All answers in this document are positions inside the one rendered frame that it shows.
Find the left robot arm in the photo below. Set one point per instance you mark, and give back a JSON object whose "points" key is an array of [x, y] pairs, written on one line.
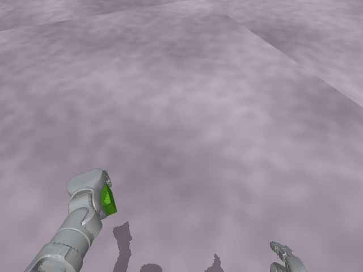
{"points": [[66, 250]]}

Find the right robot hand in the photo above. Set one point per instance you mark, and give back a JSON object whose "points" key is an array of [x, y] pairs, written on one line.
{"points": [[292, 263]]}

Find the cube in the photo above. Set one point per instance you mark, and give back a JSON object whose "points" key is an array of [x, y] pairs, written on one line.
{"points": [[107, 200]]}

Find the left robot hand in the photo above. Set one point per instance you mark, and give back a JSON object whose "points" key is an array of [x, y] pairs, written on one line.
{"points": [[95, 178]]}

